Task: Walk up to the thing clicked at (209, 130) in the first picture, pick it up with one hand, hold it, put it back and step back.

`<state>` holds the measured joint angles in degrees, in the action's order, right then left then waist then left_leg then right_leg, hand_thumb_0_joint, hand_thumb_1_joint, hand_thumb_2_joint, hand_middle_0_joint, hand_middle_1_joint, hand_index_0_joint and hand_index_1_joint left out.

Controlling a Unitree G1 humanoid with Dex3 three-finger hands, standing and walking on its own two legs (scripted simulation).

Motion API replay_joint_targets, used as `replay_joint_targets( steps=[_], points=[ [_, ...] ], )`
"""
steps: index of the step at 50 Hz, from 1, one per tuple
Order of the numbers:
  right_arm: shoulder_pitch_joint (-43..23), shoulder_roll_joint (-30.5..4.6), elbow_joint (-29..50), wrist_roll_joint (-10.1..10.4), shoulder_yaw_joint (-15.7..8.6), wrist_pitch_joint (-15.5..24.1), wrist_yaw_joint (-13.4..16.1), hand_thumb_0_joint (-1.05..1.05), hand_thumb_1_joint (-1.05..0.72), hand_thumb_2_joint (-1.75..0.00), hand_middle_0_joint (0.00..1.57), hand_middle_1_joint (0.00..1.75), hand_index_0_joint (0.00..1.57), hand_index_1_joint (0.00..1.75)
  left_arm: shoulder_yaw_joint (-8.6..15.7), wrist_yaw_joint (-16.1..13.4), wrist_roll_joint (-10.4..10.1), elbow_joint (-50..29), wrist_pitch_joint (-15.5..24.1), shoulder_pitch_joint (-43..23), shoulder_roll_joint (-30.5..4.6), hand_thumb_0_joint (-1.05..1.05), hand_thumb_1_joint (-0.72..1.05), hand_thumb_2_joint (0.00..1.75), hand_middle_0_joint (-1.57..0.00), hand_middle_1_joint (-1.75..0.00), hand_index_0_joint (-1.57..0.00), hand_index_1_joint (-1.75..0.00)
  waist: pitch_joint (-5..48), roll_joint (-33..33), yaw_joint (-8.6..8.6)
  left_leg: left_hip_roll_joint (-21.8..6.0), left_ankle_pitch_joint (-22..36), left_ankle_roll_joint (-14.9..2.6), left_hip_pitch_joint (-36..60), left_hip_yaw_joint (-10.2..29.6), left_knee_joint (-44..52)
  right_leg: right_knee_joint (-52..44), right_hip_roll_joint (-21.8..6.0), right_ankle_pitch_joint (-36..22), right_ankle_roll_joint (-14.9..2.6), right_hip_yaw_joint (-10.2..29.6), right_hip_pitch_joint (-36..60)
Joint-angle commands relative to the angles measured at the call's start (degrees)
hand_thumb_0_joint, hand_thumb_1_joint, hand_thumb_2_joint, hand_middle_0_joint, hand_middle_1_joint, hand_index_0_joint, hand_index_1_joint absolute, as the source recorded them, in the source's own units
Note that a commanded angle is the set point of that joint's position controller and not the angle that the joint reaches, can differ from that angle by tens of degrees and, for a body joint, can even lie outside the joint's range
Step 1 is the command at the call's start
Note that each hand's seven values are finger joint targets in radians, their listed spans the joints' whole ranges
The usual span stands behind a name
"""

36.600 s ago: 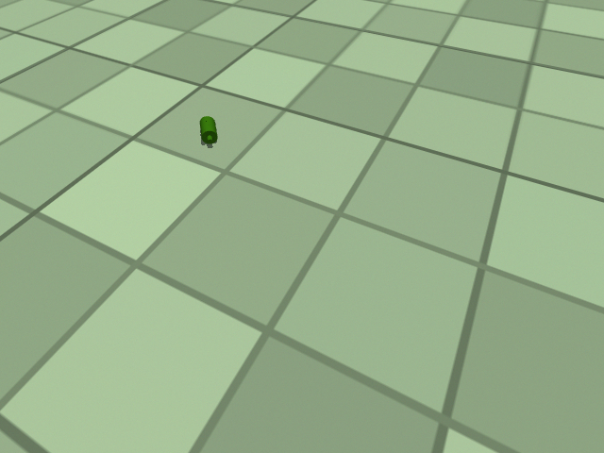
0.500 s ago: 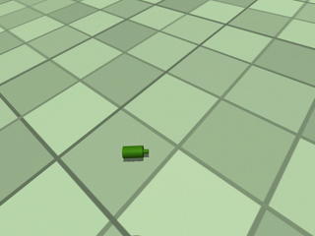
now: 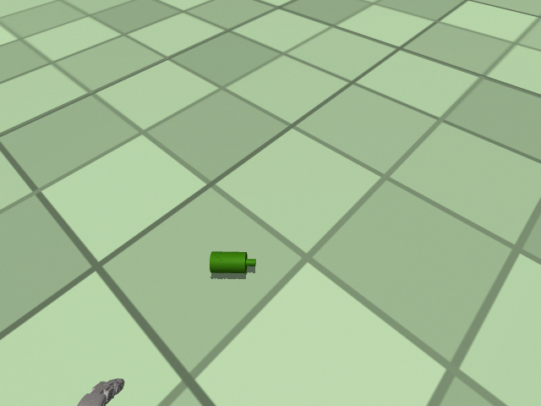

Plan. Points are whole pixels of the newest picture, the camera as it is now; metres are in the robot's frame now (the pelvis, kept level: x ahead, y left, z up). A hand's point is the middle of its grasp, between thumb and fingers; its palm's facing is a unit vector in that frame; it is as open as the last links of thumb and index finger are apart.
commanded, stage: walk up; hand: left
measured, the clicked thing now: (233, 262) +0.72 +0.18 -0.72
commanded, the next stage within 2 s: stand in 0.38 s
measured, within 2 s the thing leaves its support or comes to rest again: neither
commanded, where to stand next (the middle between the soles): +0.33 +0.00 m, yaw -3 degrees
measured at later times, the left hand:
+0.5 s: hand out of the picture +0.09 +0.26 -0.14, palm faces +0.00 -0.94 -0.33, open 7.3 cm
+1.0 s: hand out of the picture +0.07 +0.24 -0.14, palm faces -0.05 -0.94 -0.35, open 7.3 cm
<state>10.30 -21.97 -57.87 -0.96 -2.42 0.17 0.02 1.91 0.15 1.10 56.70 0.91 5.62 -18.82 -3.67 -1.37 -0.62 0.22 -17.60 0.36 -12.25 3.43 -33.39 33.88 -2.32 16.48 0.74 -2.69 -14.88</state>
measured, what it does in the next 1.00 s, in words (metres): stands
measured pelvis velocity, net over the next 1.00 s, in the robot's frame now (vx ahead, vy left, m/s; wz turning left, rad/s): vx -0.01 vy -0.01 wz -0.02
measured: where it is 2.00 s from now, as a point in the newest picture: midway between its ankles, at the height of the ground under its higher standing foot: outside the picture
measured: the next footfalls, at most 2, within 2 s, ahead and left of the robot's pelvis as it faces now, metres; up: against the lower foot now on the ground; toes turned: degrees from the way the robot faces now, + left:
left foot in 1.66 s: +0.14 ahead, +0.15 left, +0.00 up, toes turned +2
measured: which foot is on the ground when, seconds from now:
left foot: down 0.00-1.00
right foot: down 0.00-1.00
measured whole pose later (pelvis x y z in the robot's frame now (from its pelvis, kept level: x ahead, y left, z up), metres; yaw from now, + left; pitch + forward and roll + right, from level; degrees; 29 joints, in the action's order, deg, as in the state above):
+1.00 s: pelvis -0.01 -0.01 +0.02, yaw -1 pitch -3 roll +0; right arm 7.3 -20.2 -65.4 -0.9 -0.7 0.0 -1.2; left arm -0.5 0.6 0.7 64.9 1.0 6.8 -20.3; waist -2.9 -0.4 -0.2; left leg -1.0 -10.7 1.8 -5.4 2.4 -18.9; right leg 19.6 -1.1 8.1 0.1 -2.0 -8.6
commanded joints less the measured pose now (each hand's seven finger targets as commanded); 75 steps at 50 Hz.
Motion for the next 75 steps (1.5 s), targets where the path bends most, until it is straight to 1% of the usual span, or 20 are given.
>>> replay_joint_targets(
  steps=[1,2,4,7,13,22,27,34,40,46,53,59,68,69,70,71,72,73,74,75],
  points=[
    [-2.0,-11.3,2.5,-0.2,-1.8,2.0,0.6,0.0,-0.9,-0.9,0.2,0.3,0.2,0.3,3.4,-0.6,-1.3,-3.7,1.3,-3.4,-13.3,0.0,0.9,0.9,-0.2,-0.3,-0.2,-0.3,6.2,4.3,1.96,-8.0,15.2,-3.86,-0.3,7.7,9.1,-7.0,-3.2,-8.3,-1.92,6.1,4.4],
    [-4.5,-11.4,2.6,0.0,-1.8,1.9,0.4,0.0,-0.9,-0.9,0.2,0.3,0.2,0.3,3.4,-0.6,-1.1,-2.8,1.4,-4.1,-13.3,0.0,0.9,0.9,-0.2,-0.3,-0.2,-0.3,4.2,2.7,2.08,-7.2,12.8,-3.31,-3.3,7.3,9.1,-8.8,-3.3,-7.0,-1.72,5.6,6.7],
    [-4.5,-10.5,1.3,0.0,-1.4,1.9,0.4,0.0,-0.9,-0.9,0.2,0.3,0.2,0.3,3.2,-0.6,-0.9,-2.0,1.6,-5.4,-13.4,0.0,0.9,0.9,-0.2,-0.3,-0.2,-0.3,5.5,2.0,1.15,-6.1,13.6,-2.51,-2.0,4.5,10.4,-8.6,-4.6,-11.5,-2.51,6.6,9.1],
    [-5.3,-10.6,0.5,0.1,-1.1,2.0,0.6,0.0,-0.9,-0.9,0.2,0.3,0.2,0.3,2.9,-0.7,-1.4,-0.9,1.7,-3.6,-13.2,0.0,0.9,0.9,-0.2,-0.3,-0.2,-0.3,6.7,-2.0,1.76,-6.8,17.4,-2.49,0.0,4.8,10.8,-8.6,-4.2,-14.7,-2.53,5.4,9.7],
    [-7.7,-9.8,-0.7,0.1,-1.0,1.6,0.6,0.0,-0.9,-0.9,0.2,0.3,0.2,0.3,2.5,-0.6,-1.2,1.0,1.4,-4.5,-13.3,0.0,0.9,0.9,-0.2,-0.3,-0.2,-0.3,6.1,-1.6,1.54,-6.6,15.0,-1.95,0.0,4.6,13.3,-11.2,-4.5,-14.2,-1.97,5.1,10.9],
    [-8.6,-10.2,-1.8,0.4,-1.0,2.1,0.3,0.0,-0.9,-0.9,0.2,0.3,0.2,0.3,1.1,-0.5,-0.8,3.6,1.3,-3.9,-12.4,0.0,0.9,0.9,-0.2,-0.3,-0.2,-0.3,5.7,-0.4,1.04,-7.6,19.3,-1.46,5.2,4.5,16.4,-14.1,-4.8,-15.0,-1.64,5.1,10.5],
    [-8.5,-10.2,-1.8,0.5,-1.0,2.0,0.2,0.0,-0.9,-0.9,0.2,0.3,0.2,0.3,0.7,-0.5,-0.6,4.3,1.6,-2.9,-13.0,0.0,0.9,0.9,-0.2,-0.3,-0.2,-0.3,6.9,0.4,0.81,-7.3,21.8,-1.36,7.5,3.2,16.6,-15.0,-5.4,-19.2,-1.49,5.4,11.5],
    [-8.7,-10.0,-2.4,0.6,-0.6,1.6,0.0,0.0,-0.9,-0.9,0.2,0.3,0.2,0.3,0.2,-0.6,-0.5,4.9,1.5,-2.2,-13.1,0.0,0.9,0.9,-0.2,-0.3,-0.2,-0.3,3.9,1.6,1.03,-6.9,13.7,-1.19,4.9,3.1,18.5,-17.2,-5.2,-12.8,-1.19,5.8,10.3],
    [-8.1,-9.8,-2.7,0.4,-0.5,1.5,-0.2,0.0,-0.9,-0.9,0.2,0.3,0.2,0.3,0.2,-0.5,-0.4,4.8,1.6,-2.0,-14.0,0.0,0.9,0.9,-0.2,-0.3,-0.2,-0.3,4.9,1.7,0.99,-6.9,12.5,-1.05,6.6,2.8,18.6,-17.5,-5.8,-12.4,-1.69,6.5,9.5],
    [-6.0,-9.8,-3.7,0.3,-0.4,1.2,-0.5,0.0,-0.9,-0.9,0.2,0.3,0.2,0.3,0.1,-0.3,-0.5,4.8,1.3,-2.0,-14.5,0.0,0.9,0.9,-0.2,-0.3,-0.2,-0.3,1.2,2.4,0.72,-6.0,4.6,-0.99,3.2,2.6,18.9,-20.4,-5.5,0.5,-1.65,8.2,5.9],
    [-5.0,-10.3,-3.9,0.2,-0.4,1.2,-0.5,0.0,-0.9,-0.9,0.2,0.3,0.2,0.3,0.2,-0.2,-0.6,4.4,1.4,-1.9,-14.5,0.0,0.9,0.9,-0.2,-0.3,-0.2,-0.3,2.1,1.2,0.91,-6.2,4.6,-1.19,2.2,2.9,18.6,-19.7,-5.3,-0.7,-1.77,8.3,7.0],
    [-5.0,-10.5,-3.8,0.3,-0.2,1.6,-0.1,0.0,-0.9,-0.9,0.2,0.3,0.2,0.3,0.2,-0.2,-0.7,4.3,1.4,-1.7,-14.4,0.0,0.9,0.9,-0.2,-0.3,-0.2,-0.3,5.1,0.9,0.84,-7.1,11.1,-0.98,4.5,2.8,18.0,-17.2,-5.2,-10.9,-2.15,7.6,9.3],
    [-4.0,-10.4,-4.1,0.4,0.4,1.4,0.1,0.0,-0.9,-0.9,0.2,0.3,0.2,0.3,-0.1,-0.2,-0.8,4.4,1.0,-1.9,-14.1,0.0,0.9,0.9,-0.2,-0.3,-0.2,-0.3,3.5,1.3,0.78,-7.1,10.8,-0.68,3.9,2.6,18.7,-16.9,-4.8,-9.9,-2.1,7.3,8.3],
    [0.1,-14.2,-1.7,-0.5,-2.3,2.0,-1.0,0.0,-0.9,-0.9,0.2,0.3,0.2,0.3,3.4,1.0,-0.1,2.3,1.2,1.5,-17.4,0.0,0.9,0.9,-0.2,-0.3,-0.2,-0.3,8.0,1.5,0.69,-4.4,-16.1,-4.51,3.5,2.4,15.0,-13.8,-1.0,16.1,-4.04,6.4,9.9],
    [-0.2,-14.9,-1.2,-1.1,-2.9,1.9,-1.5,0.0,-0.9,-0.9,0.2,0.3,0.2,0.3,3.9,1.3,0.5,2.9,1.2,4.0,-17.7,0.0,0.9,0.9,-0.2,-0.3,-0.2,-0.3,3.6,0.5,1.83,-4.7,-25.6,-5.36,-2.6,3.9,13.5,-13.4,-2.1,25.4,-4.98,8.8,7.2],
    [-1.2,-14.1,-0.5,-1.3,-2.7,1.6,-1.7,0.0,-0.9,-0.9,0.2,0.3,0.2,0.3,4.4,1.5,0.9,2.7,1.2,4.9,-17.9,0.0,0.9,0.9,-0.2,-0.3,-0.2,-0.3,0.0,2.1,2.61,-3.7,-26.9,-4.79,-9.3,3.0,11.0,-15.5,-3.4,29.0,-5.6,12.0,7.5],
    [-4.1,-12.5,1.3,-1.3,-2.5,1.5,-2.0,0.0,-0.9,-0.9,0.2,0.3,0.2,0.3,5.0,1.6,1.0,2.4,1.3,6.9,-18.3,0.0,0.9,0.9,-0.2,-0.3,-0.2,-0.3,-3.0,4.8,4.17,-1.7,-22.5,-3.8,-16.7,0.0,5.7,-19.4,-6.6,30.8,-7.21,16.8,10.7],
    [-5.8,-10.4,2.6,-1.4,-2.6,1.7,-2.0,0.0,-0.9,-0.9,0.2,0.3,0.2,0.3,5.7,1.3,1.1,2.1,1.6,8.7,-19.9,0.0,0.9,0.9,-0.2,-0.3,-0.2,-0.3,-4.2,11.3,5.25,-0.5,-10.8,-2.34,-19.9,-4.8,-5.7,-26.1,-14.1,29.2,-10.74,24.2,12.7],
    [-6.3,-11.0,3.3,-1.7,-3.1,2.0,-1.7,0.0,-0.9,-0.9,0.2,0.3,0.2,0.3,6.4,1.1,1.3,1.5,2.3,9.7,-20.7,0.0,0.9,0.9,-0.2,-0.3,-0.2,-0.3,-5.2,10.2,5.91,-3.8,-9.1,-1.92,-24.6,-1.6,-10.8,-27.2,-18.2,20.7,-13.89,27.7,16.0],
    [-5.5,-11.2,3.8,-1.3,-3.2,2.6,-1.7,0.0,-0.9,-0.9,0.2,0.3,0.2,0.3,6.6,1.0,1.3,0.6,2.7,10.3,-21.1,0.0,0.9,0.9,-0.2,-0.3,-0.2,-0.3,-4.2,8.7,5.71,-5.6,-8.3,-2.35,-25.5,0.1,-9.1,-25.1,-19.5,8.6,-16.0,27.8,20.2]
  ],
)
